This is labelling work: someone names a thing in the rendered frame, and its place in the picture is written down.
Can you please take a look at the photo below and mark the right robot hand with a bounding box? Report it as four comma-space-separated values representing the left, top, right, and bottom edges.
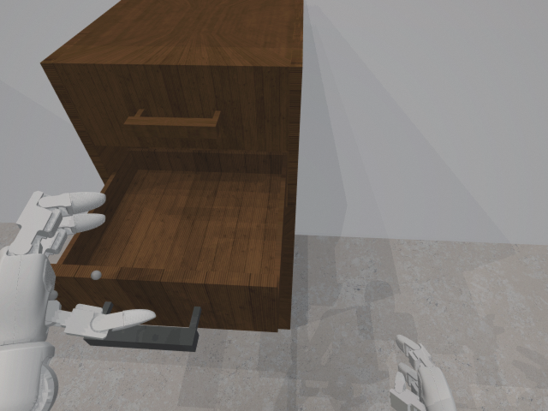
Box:
390, 335, 457, 411

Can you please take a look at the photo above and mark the handle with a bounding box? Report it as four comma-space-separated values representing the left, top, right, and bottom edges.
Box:
83, 301, 202, 352
123, 116, 220, 139

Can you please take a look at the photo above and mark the drawer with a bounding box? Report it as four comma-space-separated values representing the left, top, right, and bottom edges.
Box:
51, 148, 288, 332

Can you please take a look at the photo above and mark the left robot forearm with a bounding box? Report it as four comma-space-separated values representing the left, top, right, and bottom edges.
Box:
0, 342, 58, 411

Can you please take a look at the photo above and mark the left robot hand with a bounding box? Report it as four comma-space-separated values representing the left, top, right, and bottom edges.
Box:
0, 191, 156, 346

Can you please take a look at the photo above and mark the cabinet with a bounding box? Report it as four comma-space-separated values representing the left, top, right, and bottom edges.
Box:
40, 0, 304, 330

